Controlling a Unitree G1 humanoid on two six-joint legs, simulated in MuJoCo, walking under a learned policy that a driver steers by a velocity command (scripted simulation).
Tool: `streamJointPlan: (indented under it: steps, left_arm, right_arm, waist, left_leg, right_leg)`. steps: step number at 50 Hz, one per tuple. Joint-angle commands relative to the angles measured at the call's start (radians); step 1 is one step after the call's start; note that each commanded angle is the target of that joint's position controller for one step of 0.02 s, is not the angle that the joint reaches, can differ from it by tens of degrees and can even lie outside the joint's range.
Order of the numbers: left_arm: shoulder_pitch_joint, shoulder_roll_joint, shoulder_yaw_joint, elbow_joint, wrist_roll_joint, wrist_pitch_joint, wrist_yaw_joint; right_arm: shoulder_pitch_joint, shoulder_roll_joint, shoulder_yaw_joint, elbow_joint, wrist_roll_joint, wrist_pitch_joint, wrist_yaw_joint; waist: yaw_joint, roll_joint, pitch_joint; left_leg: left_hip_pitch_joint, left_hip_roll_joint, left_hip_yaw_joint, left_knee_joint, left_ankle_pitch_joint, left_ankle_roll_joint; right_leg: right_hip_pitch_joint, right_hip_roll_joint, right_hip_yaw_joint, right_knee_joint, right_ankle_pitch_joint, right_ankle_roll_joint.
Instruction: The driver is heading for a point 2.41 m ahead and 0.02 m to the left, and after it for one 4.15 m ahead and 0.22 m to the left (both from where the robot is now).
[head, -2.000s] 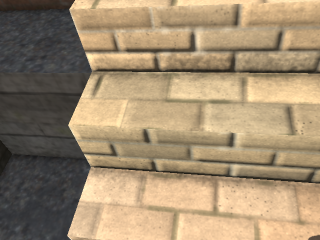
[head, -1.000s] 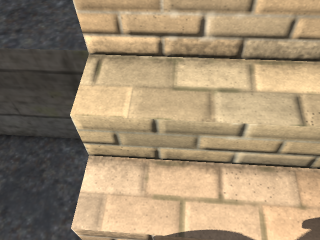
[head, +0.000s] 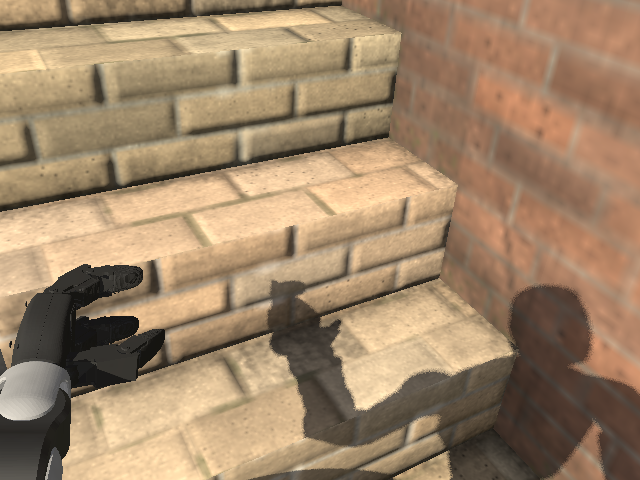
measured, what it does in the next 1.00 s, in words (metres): goes down, backwards: right foot 0.88 m lower, then right foot 1.06 m lower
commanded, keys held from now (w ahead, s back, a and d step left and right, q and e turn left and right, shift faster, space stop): w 0.66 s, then w+e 0.34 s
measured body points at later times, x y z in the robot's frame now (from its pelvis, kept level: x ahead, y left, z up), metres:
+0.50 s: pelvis -1.02 -0.10 -0.76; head -0.95 -0.33 -0.38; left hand -0.74 +0.07 -0.61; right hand -0.65 -0.26 -0.89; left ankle -1.12 +0.10 -1.26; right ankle -0.72 -0.12 -1.38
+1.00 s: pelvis -2.18 -0.36 -2.21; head -2.15 -0.33 -1.77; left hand -2.04 -0.17 -2.33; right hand -2.12 -0.61 -2.36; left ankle -2.49 -0.38 -2.81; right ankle -1.98 -0.42 -2.40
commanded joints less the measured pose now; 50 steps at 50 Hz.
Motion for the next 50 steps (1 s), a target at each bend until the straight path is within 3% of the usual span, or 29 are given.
streamJointPlan:
  steps: [1,2,4,8,10,12,16,21,22,23,24,25,26,27,28,29,30,32,38,39,40,42,43,44,45,46,48,49,50]
  left_arm:
    - [-0.301,-0.200,-0.084,-0.199,-0.011,-0.038,0.070]
    - [0.110,-0.281,-0.117,-0.221,0.085,-0.026,0.068]
    - [0.272,-0.118,-0.061,-0.250,-0.146,-0.011,0.018]
    - [1.258,0.119,0.020,0.092,-0.071,0.045,-0.004]
    - [0.425,-0.139,-0.120,-0.059,-0.049,0.031,-0.097]
    - [-0.340,-0.133,-0.156,-0.382,-0.026,0.021,-0.171]
    - [0.186,-0.180,-0.227,-0.343,0.068,-0.062,-0.092]
    - [0.281,-0.107,-0.222,-0.291,0.021,-0.111,-0.010]
    - [0.059,-0.009,-0.186,-0.403,0.066,-0.100,0.016]
    - [-0.056,0.081,-0.113,-0.477,0.052,-0.047,0.032]
    - [-0.614,0.297,-0.020,-0.583,0.026,0.020,0.048]
    - [-0.554,0.146,-0.010,-0.616,-0.009,0.060,0.066]
    - [-0.488,0.023,-0.066,-0.622,0.037,0.039,0.084]
    - [-0.004,-0.034,-0.054,-0.472,-0.065,0.005,0.127]
    - [0.653,0.000,0.029,-0.310,-0.131,0.022,0.156]
    - [0.932,-0.036,0.033,-0.214,-0.185,0.048,0.120]
    - [0.779,-0.031,0.002,-0.208,-0.171,0.016,0.102]
    - [0.446,-0.184,-0.060,-0.265,-0.118,-0.031,0.142]
    - [0.189,-0.099,-0.057,-0.204,-0.017,-0.031,0.146]
    - [0.330,-0.090,-0.071,-0.366,0.137,-0.079,0.107]
    - [0.315,-0.043,-0.033,-0.059,0.071,-0.056,0.102]
    - [0.158,-0.023,-0.010,-0.024,0.011,-0.058,0.071]
    - [0.017,-0.108,-0.054,-0.123,0.114,-0.066,0.072]
    - [0.274,0.272,0.120,-0.101,-0.006,0.029,0.181]
    - [0.078,0.154,0.121,-0.220,0.003,-0.022,0.193]
    - [-0.069,-0.167,-0.037,-0.402,-0.003,-0.132,0.023]
    - [0.220,-0.393,-0.160,-0.117,-0.022,-0.056,0.069]
    - [-0.459,-0.249,-0.080,-0.294,0.115,-0.034,0.058]
    - [-0.313,-0.147,-0.011,-0.448,0.194,0.045,0.132]
  right_arm:
    - [0.100,0.172,0.101,0.029,-0.024,-0.027,0.086]
    - [-0.521,-0.082,0.049,-0.195,-0.051,-0.084,0.117]
    - [-1.151,-0.392,-0.009,-0.528,-0.152,-0.169,0.048]
    - [-1.242,-0.038,0.077,-0.487,-0.063,-0.243,-0.023]
    - [-0.744,0.167,0.069,-0.332,-0.004,-0.214,-0.015]
    - [-0.021,-0.074,-0.042,-0.095,-0.010,-0.138,-0.026]
    - [-0.642,0.035,0.046,-0.337,0.125,-0.198,0.004]
    - [-0.544,-0.082,0.006,-0.301,0.099,-0.166,0.084]
    - [-0.427,-0.071,0.026,-0.337,0.079,-0.181,0.069]
    - [-0.169,-0.189,0.001,-0.203,0.052,-0.186,0.066]
    - [0.146,-0.177,-0.002,-0.077,0.176,-0.144,0.054]
    - [0.422,-0.321,-0.040,0.074,0.160,-0.105,0.059]
    - [0.562,-0.467,-0.121,0.117,0.121,-0.136,0.101]
    - [-0.113,-0.442,-0.146,0.031,0.056,-0.180,0.139]
    - [-1.153,-0.326,-0.052,-0.260,-0.098,-0.177,0.193]
    - [-1.539,-0.256,0.010,-0.363,-0.155,-0.174,0.211]
    - [-1.455,-0.221,0.044,-0.366,-0.140,-0.196,0.204]
    - [-1.022,-0.159,0.077,-0.248,-0.070,-0.240,0.198]
    - [-0.431,0.012,0.118,0.000,-0.030,-0.324,0.233]
    - [-0.359,-0.331,0.005,0.070,-0.082,-0.376,0.203]
    - [-0.398,0.053,0.109,0.010,0.016,-0.286,0.197]
    - [-0.460,-0.007,0.133,-0.190,0.043,-0.233,0.192]
    - [0.068,-0.094,0.113,-0.080,0.168,-0.251,0.121]
    - [-0.078,-0.141,0.127,-0.086,0.319,-0.236,0.139]
    - [0.416,-0.330,0.029,0.110,0.284,-0.187,0.179]
    - [0.439,-0.512,-0.068,0.443,0.215,-0.071,0.248]
    - [0.084,-0.175,0.041,0.290,0.162,-0.131,0.252]
    - [0.125,-0.268,0.040,0.263,0.116,-0.184,0.190]
    - [-0.504,-0.296,0.050,0.228,0.064,-0.230,0.154]
  waist:
    - [0.009,0.785,0.243]
    - [0.389,1.216,0.035]
    - [0.583,0.804,-0.284]
    - [0.913,0.111,-0.298]
    - [0.479,-0.280,0.195]
    - [0.076,-0.148,0.052]
    - [0.498,0.240,0.076]
    - [0.492,-0.315,0.042]
    - [0.338,-0.725,0.087]
    - [0.249,-0.846,-0.081]
    - [-0.012,-1.044,-0.378]
    - [0.021,-1.130,-0.483]
    - [-0.137,-0.777,-0.261]
    - [0.175,0.278,-0.205]
    - [0.825,0.179,-0.261]
    - [1.097,-0.104,-0.276]
    - [1.025,-0.471,-0.173]
    - [0.692,-0.399,-0.056]
    - [0.415,0.401,-0.095]
    - [0.719,0.914,0.012]
    - [0.492,0.316,-0.240]
    - [0.409,0.179,-0.090]
    - [0.148,0.139,-0.163]
    - [0.378,-0.865,-0.578]
    - [0.115,-0.882,-0.498]
    - [0.342,0.423,0.040]
    - [0.471,0.120,0.251]
    - [0.104,0.426,0.371]
    - [0.626,0.179,0.745]
  left_leg:
    - [0.040,0.140,0.059,-0.904,0.516,0.240]
    - [-0.637,0.042,-0.399,-1.413,-0.044,0.304]
    - [-0.746,0.197,-0.099,-1.451,0.269,-0.031]
    - [-0.220,0.112,0.326,-1.048,0.618,-0.423]
    - [0.078,0.112,0.282,-0.311,0.628,-0.360]
    - [-0.078,-0.165,0.172,0.321,0.304,-0.379]
    - [-0.221,-0.243,0.224,0.270,0.270,-0.515]
    - [0.165,-0.333,0.302,0.123,0.306,-0.522]
    - [0.214,-0.339,0.309,-0.021,0.273,-0.509]
    - [0.442,-0.380,0.388,-0.168,0.331,-0.466]
    - [0.622,-0.321,0.487,-0.199,0.472,-0.377]
    - [1.040,-0.270,0.633,-0.430,0.570,-0.225]
    - [0.862,-0.093,0.690,-1.065,0.723,-0.034]
    - [0.151,0.257,0.455,-1.458,1.107,0.110]
    - [0.121,0.310,0.134,-1.451,1.296,0.053]
    - [0.418,0.316,0.163,-1.472,1.428,-0.002]
    - [0.639,0.310,0.093,-1.445,1.418,-0.051]
    - [0.706,0.306,0.111,-1.627,1.527,-0.006]
    - [1.311,0.366,0.340,-1.805,1.611,0.037]
    - [1.296,0.557,0.227,-1.453,1.731,-0.055]
    - [1.347,0.256,0.392,-1.728,1.874,-0.023]
    - [1.067,0.286,0.247,-1.604,2.430,0.005]
    - [0.566,0.388,0.017,-1.676,2.714,-0.056]
    - [1.107,0.409,-0.222,-1.627,1.795,-0.013]
    - [1.314,0.438,-0.220,-1.417,1.420,0.095]
    - [0.747,0.472,0.141,-1.556,2.762,-0.165]
    - [0.375,0.279,0.218,-1.662,2.546,-0.189]
    - [-0.758,0.780,-1.064,-2.409,0.309,-0.030]
    - [-1.022,1.040,-1.299,-2.515,-0.933,0.106]
  right_leg:
    - [-0.335,-0.008,0.024,0.672,-0.342,0.155]
    - [0.108,0.288,0.076,1.394,-0.196,0.241]
    - [0.339,0.274,0.433,2.015,-0.087,0.347]
    - [0.332,-0.021,0.282,1.193,-0.164,0.099]
    - [-0.532,-0.426,0.785,-0.188,-0.290,-0.258]
    - [-0.305,-0.307,0.655,-0.242,0.327,-0.215]
    - [-0.151,-0.341,0.866,-0.148,0.242,-0.050]
    - [-0.092,-0.176,0.602,-0.358,0.397,0.264]
    - [-0.194,0.013,0.424,-0.225,0.590,0.417]
    - [-0.156,0.188,0.184,-0.278,0.488,0.520]
    - [-0.121,-0.043,0.386,-0.307,0.398,0.181]
    - [-0.295,0.196,0.101,-0.180,0.343,0.404]
    - [-0.254,0.461,-0.164,0.396,0.268,0.714]
    - [0.076,0.334,0.067,1.872,-0.296,0.588]
    - [-0.142,0.255,0.493,2.612,-0.431,0.528]
    - [-0.461,0.312,0.579,2.519,-0.484,0.441]
    - [-0.675,0.345,0.581,2.084,-0.442,0.349]
    - [-0.758,0.396,0.529,1.775,-0.367,0.195]
    - [-0.964,0.328,0.295,1.343,-0.075,0.133]
    - [-0.900,-0.109,0.490,0.799,-0.181,0.034]
    - [-0.578,0.369,0.263,0.696,-0.008,0.044]
    - [-0.135,0.496,0.153,0.292,0.182,0.059]
    - [0.531,0.332,0.533,0.479,0.442,-0.109]
    - [-0.018,0.163,0.892,0.296,0.321,-0.162]
    - [-0.732,0.072,0.743,0.578,-0.187,-0.025]
    - [-0.926,-0.002,0.004,0.887,-0.086,0.084]
    - [-0.840,0.110,-0.105,1.440,-0.065,-0.017]
    - [-0.464,-0.247,0.154,2.139,0.233,0.167]
    - [-0.713,-0.280,0.766,2.145,0.591,0.218]
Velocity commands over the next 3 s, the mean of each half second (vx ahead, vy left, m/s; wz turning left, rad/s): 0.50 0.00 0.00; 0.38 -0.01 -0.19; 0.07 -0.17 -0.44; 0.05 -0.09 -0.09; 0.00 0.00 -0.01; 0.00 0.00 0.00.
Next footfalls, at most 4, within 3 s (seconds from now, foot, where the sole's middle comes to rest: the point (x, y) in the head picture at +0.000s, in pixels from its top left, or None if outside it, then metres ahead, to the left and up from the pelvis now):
0.40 right None -0.66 -0.11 -1.38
0.84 right None -1.68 -0.37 -2.44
0.88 left None -2.45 -0.37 -2.84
1.26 right None -2.21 -0.62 -2.84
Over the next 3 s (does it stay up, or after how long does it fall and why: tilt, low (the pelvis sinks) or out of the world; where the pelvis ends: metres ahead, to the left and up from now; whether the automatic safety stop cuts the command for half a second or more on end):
stays up -2.66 -0.70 -2.06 its command is cut before an obstacle after 0.9 s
